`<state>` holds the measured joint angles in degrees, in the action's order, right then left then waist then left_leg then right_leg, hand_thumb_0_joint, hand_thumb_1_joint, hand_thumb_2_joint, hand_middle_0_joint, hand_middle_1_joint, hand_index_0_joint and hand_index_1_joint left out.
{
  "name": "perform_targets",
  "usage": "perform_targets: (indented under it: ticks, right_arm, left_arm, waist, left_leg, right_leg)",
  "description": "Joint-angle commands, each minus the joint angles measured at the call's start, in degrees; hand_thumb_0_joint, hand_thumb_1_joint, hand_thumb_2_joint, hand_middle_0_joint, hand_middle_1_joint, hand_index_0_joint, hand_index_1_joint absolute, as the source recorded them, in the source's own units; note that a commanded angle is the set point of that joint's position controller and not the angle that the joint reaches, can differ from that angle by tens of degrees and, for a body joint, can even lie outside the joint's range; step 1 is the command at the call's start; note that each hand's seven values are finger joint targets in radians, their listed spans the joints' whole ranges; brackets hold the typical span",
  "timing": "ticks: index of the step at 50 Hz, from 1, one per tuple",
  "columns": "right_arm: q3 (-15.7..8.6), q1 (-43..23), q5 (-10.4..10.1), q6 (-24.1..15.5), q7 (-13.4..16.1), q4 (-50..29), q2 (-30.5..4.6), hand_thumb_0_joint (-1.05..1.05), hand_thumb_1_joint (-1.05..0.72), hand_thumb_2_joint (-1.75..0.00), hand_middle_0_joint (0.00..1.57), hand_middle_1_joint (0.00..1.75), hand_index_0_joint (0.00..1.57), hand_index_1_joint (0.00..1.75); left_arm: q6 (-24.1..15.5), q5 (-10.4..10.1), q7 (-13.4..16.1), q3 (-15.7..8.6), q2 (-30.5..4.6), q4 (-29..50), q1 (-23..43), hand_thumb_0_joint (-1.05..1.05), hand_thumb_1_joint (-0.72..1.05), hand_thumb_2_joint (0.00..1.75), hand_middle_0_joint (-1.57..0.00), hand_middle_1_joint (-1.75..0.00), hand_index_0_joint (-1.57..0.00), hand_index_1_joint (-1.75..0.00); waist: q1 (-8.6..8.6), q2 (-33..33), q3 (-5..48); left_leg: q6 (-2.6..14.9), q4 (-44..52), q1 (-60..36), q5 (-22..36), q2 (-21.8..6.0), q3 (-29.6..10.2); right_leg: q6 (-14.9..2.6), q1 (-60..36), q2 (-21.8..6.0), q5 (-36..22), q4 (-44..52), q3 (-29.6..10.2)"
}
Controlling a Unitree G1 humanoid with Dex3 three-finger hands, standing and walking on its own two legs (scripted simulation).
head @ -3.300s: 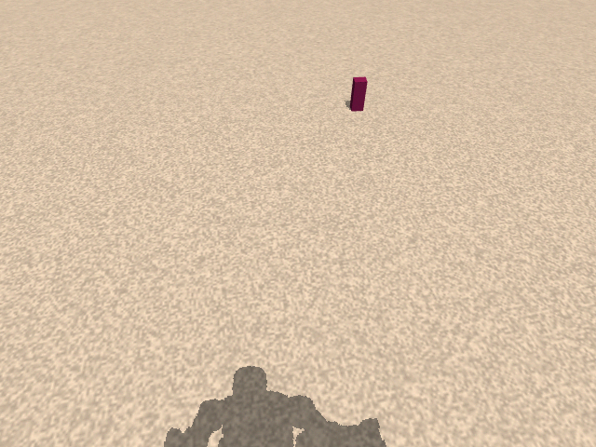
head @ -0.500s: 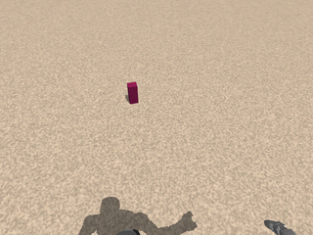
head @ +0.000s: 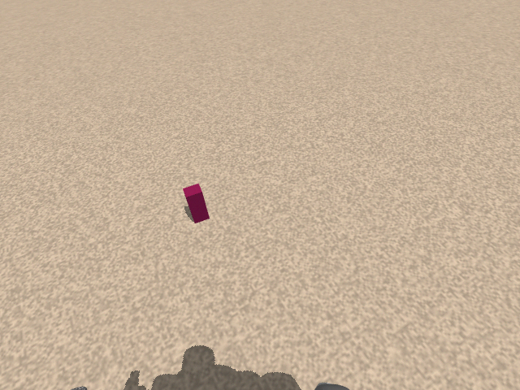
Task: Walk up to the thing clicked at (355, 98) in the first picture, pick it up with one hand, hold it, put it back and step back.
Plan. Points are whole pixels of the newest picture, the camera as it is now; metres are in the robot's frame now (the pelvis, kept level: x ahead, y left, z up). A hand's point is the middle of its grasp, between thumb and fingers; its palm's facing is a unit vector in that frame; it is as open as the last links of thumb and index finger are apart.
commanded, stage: walk up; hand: left
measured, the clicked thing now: (196, 204) +1.05 +0.29 -0.65
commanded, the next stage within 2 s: none
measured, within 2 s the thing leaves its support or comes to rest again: neither
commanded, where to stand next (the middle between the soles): +0.75 +0.09 m, yaw +0 degrees
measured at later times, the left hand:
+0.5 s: hand (83, 369) +0.22 +0.33 -0.14, palm faces -0.01 -0.93 -0.37, open 7.4 cm
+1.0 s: hand (118, 252) +0.44 +0.31 -0.10, palm faces +0.00 -0.91 -0.42, open 7.4 cm
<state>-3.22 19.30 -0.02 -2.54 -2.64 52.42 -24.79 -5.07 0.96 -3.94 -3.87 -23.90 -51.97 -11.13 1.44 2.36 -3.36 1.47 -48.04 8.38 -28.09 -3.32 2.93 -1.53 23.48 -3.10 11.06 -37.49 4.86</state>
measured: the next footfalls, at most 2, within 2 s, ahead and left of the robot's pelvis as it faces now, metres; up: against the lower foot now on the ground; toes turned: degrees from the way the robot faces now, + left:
left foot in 0.38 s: +0.30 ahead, +0.17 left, +0.00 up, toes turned +8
right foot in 0.78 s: +0.46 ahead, -0.10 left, +0.00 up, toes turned -5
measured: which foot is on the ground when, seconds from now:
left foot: up 0.00-0.36, down 0.38-0.80, up 0.82-1.00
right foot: down 0.00-0.40, up 0.42-0.76, down 0.78-1.00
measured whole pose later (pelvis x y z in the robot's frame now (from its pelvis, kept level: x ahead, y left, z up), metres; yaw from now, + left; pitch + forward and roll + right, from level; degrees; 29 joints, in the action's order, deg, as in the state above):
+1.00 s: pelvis +0.38 +0.03 +0.02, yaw +1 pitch -3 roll +0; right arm -2.9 14.7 0.3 -1.7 -3.3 51.1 -24.5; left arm -5.2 0.4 -2.5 -2.1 -22.9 -50.0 -16.1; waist -1.1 4.0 -4.3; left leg 1.3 -54.9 26.6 -21.6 -3.7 0.6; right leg -1.3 14.2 -2.4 14.0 -31.0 5.1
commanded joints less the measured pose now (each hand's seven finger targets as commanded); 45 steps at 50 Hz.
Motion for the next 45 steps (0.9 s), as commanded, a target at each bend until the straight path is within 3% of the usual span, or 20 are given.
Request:
perform_targets:
  ticks: [1,4,5,9,14,16,18,19,20,21,23,26,31,35,38,39,40,41,42,45]
  right_arm:
    - [-2.68,-3.77,-0.76,-2.34,1.0,-5.47,-12.14,0.0,-0.9,-0.9,0.2,0.3,0.2,0.3]
    - [-2.84,-0.76,-0.08,-1.41,0.08,-3.04,-11.02,0.0,-0.9,-0.9,0.2,0.3,0.2,0.3]
    - [-3.04,0.0,0.17,-1.16,-0.35,-2.52,-11.02,0.0,-0.9,-0.9,0.2,0.3,0.2,0.3]
    - [-3.5,-4.23,1.25,-0.8,-1.83,-3.49,-10.23,0.0,-0.9,-0.9,0.2,0.3,0.2,0.3]
    - [-3.8,-8.42,1.24,-1.63,-2.6,-4.49,-9.25,0.0,-0.9,-0.9,0.2,0.3,0.2,0.3]
    - [-4.34,-7.03,1.11,-1.79,-2.56,-3.94,-10.04,0.0,-0.9,-0.9,0.2,0.3,0.2,0.3]
    - [-5.02,-0.51,1.51,-2.34,-1.75,-2.01,-11.69,0.0,-0.9,-0.9,0.2,0.3,0.2,0.3]
    - [-5.96,5.38,1.59,-2.78,-0.95,-0.3,-14.22,0.0,-0.9,-0.9,0.2,0.3,0.2,0.3]
    - [-7.19,8.4,2.02,-3.28,-0.07,-1.1,-19.87,0.0,-0.9,-0.9,0.2,0.3,0.2,0.3]
    - [-7.25,6.85,0.35,-3.29,-0.05,-2.62,-21.16,0.0,-0.9,-0.9,0.2,0.3,0.2,0.3]
    - [-5.84,1.02,-0.12,-3.05,0.44,-3.95,-17.1,0.0,-0.9,-0.9,0.2,0.3,0.2,0.3]
    - [-4.11,-2.76,-0.08,-3.29,0.84,-4.83,-13.81,0.0,-0.9,-0.9,0.2,0.3,0.2,0.3]
    - [-4.53,-2.64,0.63,-3.48,0.41,-6.19,-15.27,0.0,-0.9,-0.9,0.2,0.3,0.2,0.3]
    - [-4.38,-4.12,0.39,-3.13,0.12,-7.28,-15.01,0.0,-0.9,-0.9,0.2,0.3,0.2,0.3]
    - [-3.51,-4.56,0.24,-2.36,0.12,-7.89,-12.97,0.0,-0.9,-0.9,0.2,0.3,0.2,0.3]
    - [-2.44,-2.08,0.18,-2.32,0.23,-7.99,-9.93,0.0,-0.9,-0.9,0.2,0.3,0.2,0.3]
    - [-0.99,-1.11,0.11,-2.44,0.21,-9.6,-5.83,0.0,-0.9,-0.9,0.2,0.3,0.2,0.3]
    - [-2.24,-3.79,0.36,-1.7,0.83,-8.74,-10.56,0.0,-0.9,-0.9,0.2,0.3,0.2,0.3]
    - [-2.88,-5.15,0.34,-1.38,1.16,-7.95,-13.12,0.0,-0.9,-0.9,0.2,0.3,0.2,0.3]
    - [-2.72,-2.78,-0.23,-1.21,0.6,-5.46,-11.25,0.0,-0.9,-0.9,0.2,0.3,0.2,0.3]
  left_arm:
    - [-1.41,-1.9,2.54,-4.61,-18.43,2.38,-9.43,0.0,0.9,0.9,-0.2,-0.3,-0.2,-0.3]
    - [-1.48,-1.5,2.69,-3.12,-14.87,3.84,-3.71,0.0,0.9,0.9,-0.2,-0.3,-0.2,-0.3]
    - [-1.64,-1.45,2.62,-2.92,-14.34,4.22,-3.93,0.0,0.9,0.9,-0.2,-0.3,-0.2,-0.3]
    - [-1.95,-0.65,2.23,-3.65,-15.89,5.61,-3.15,0.0,0.9,0.9,-0.2,-0.3,-0.2,-0.3]
    - [-1.72,-0.53,1.61,-3.87,-16.69,5.34,-3.36,0.0,0.9,0.9,-0.2,-0.3,-0.2,-0.3]
    - [-1.4,-0.36,1.52,-3.79,-17.34,5.4,-1.91,0.0,0.9,0.9,-0.2,-0.3,-0.2,-0.3]
    - [-0.97,-0.03,1.68,-2.78,-15.33,5.31,-2.15,0.0,0.9,0.9,-0.2,-0.3,-0.2,-0.3]
    - [-0.8,0.06,1.7,-1.65,-12.3,5.04,-4.61,0.0,0.9,0.9,-0.2,-0.3,-0.2,-0.3]
    - [-0.71,-1.08,1.59,-0.34,-7.26,5.96,-6.79,0.0,0.9,0.9,-0.2,-0.3,-0.2,-0.3]
    - [-0.28,-0.85,2.67,-1.55,-12.6,4.96,-5.45,0.0,0.9,0.9,-0.2,-0.3,-0.2,-0.3]
    - [-0.17,-1.54,2.79,-1.25,-14.03,3.21,-5.94,0.0,0.9,0.9,-0.2,-0.3,-0.2,-0.3]
    - [0.44,-1.52,1.97,-1.37,-13.15,0.65,-9.29,0.0,0.9,0.9,-0.2,-0.3,-0.2,-0.3]
    - [0.9,-0.43,0.35,-1.53,-11.44,2.38,-4.23,0.0,0.9,0.9,-0.2,-0.3,-0.2,-0.3]
    - [0.33,-0.38,0.14,-2.16,-11.08,2.18,-2.89,0.0,0.9,0.9,-0.2,-0.3,-0.2,-0.3]
    - [-0.48,-0.17,0.92,-2.91,-11.91,0.47,-8.38,0.0,0.9,0.9,-0.2,-0.3,-0.2,-0.3]
    - [-1.01,-0.07,1.65,-4.12,-14.34,-0.68,-13.28,0.0,0.9,0.9,-0.2,-0.3,-0.2,-0.3]
    - [-1.63,0.1,2.51,-5.39,-19.83,0.02,-16.99,0.0,0.9,0.9,-0.2,-0.3,-0.2,-0.3]
    - [-1.4,-0.75,2.52,-5.11,-21.76,0.55,-16.21,0.0,0.9,0.9,-0.2,-0.3,-0.2,-0.3]
    - [-1.23,-1.46,2.62,-4.73,-20.36,2.0,-13.23,0.0,0.9,0.9,-0.2,-0.3,-0.2,-0.3]
    - [-1.29,-1.4,3.12,-3.49,-16.51,3.73,-7.9,0.0,0.9,0.9,-0.2,-0.3,-0.2,-0.3]
  waist:
    - [-6.57,-8.7,4.3]
    - [-2.15,-10.42,0.6]
    - [-2.02,-10.72,0.87]
    - [-2.67,-9.96,-0.54]
    - [-3.37,-8.53,-0.37]
    - [-1.48,-7.21,-0.91]
    - [2.27,-2.8,1.58]
    - [5.07,6.37,5.1]
    - [5.01,20.91,5.77]
    - [5.04,12.0,5.43]
    - [1.71,3.39,2.31]
    - [-1.1,5.98,0.86]
    - [-0.06,6.3,-0.89]
    - [-0.82,4.96,0.48]
    - [-4.51,-0.79,3.81]
    - [-6.92,-9.09,6.58]
    - [-7.73,-21.82,7.91]
    - [-8.18,-16.47,5.34]
    - [-6.76,-9.68,2.4]
    - [-3.24,-9.51,0.25]
  left_leg:
    - [1.16,-22.55,29.6,4.03,1.08,-8.68]
    - [0.08,-13.15,23.12,9.13,-1.63,-7.67]
    - [-0.24,-11.4,22.73,11.07,-1.0,-6.63]
    - [-2.06,1.77,22.75,13.65,-3.28,-3.36]
    - [-1.01,12.7,14.69,20.31,-2.93,-0.48]
    - [-0.42,13.96,8.85,19.38,-2.26,0.64]
    - [0.52,15.62,-2.25,14.02,0.24,2.24]
    - [2.42,20.09,-10.88,6.15,-1.25,-2.44]
    - [7.94,30.79,-17.07,-3.42,-16.27,-30.73]
    - [13.11,35.84,-12.42,-4.68,-22.22,-42.03]
    - [12.44,32.84,-7.26,6.08,-18.15,-27.32]
    - [10.47,32.44,1.14,16.6,-13.48,-12.52]
    - [12.86,34.58,2.89,11.23,-13.38,-8.62]
    - [10.54,30.56,6.13,11.14,-11.59,-5.81]
    - [7.55,17.38,9.39,17.35,-8.18,-1.71]
    - [5.44,4.03,14.18,18.34,-4.98,0.91]
    - [2.18,-12.25,25.48,2.54,1.84,3.87]
    - [1.1,-17.66,31.4,-3.74,3.38,-1.28]
    - [0.77,-20.09,32.42,-1.43,0.13,-5.39]
    - [0.34,-13.54,27.74,4.59,-3.03,-6.99]
  right_leg:
    - [-12.9,-25.87,-19.88,2.44,21.47,-30.37]
    - [-10.2,-14.03,-13.53,1.61,23.62,-15.67]
    - [-9.98,-14.06,-12.17,1.0,24.11,-13.55]
    - [-11.66,-11.12,-13.48,14.03,27.2,-10.47]
    - [-9.79,-9.1,-12.88,15.17,24.29,-7.88]
    - [-9.05,-5.47,-12.93,17.65,22.55,-7.7]
    - [-7.12,-1.38,-9.81,8.19,10.04,-4.09]
    - [-5.41,2.33,-5.65,0.02,-7.03,-0.12]
    - [-0.92,17.18,3.12,14.56,-25.66,2.25]
    - [-1.63,18.03,3.22,20.05,-30.22,-5.31]
    - [-1.61,16.33,-0.77,12.79,-30.98,-10.18]
    - [0.04,9.11,-3.6,8.88,-22.33,-7.98]
    - [1.58,6.79,-4.52,4.72,-8.62,-4.24]
    - [0.78,-2.33,-1.86,-0.38,0.25,-1.59]
    - [-0.15,-15.76,1.98,-0.99,6.72,1.35]
    - [-1.6,-24.67,-0.46,4.86,10.15,-4.3]
    - [-6.56,-30.63,-15.21,12.61,18.2,-27.58]
    - [-13.22,-27.8,-22.41,15.29,23.84,-42.69]
    - [-15.45,-24.49,-23.02,12.33,22.93,-40.08]
    - [-12.49,-17.21,-16.5,-0.55,20.9,-22.53]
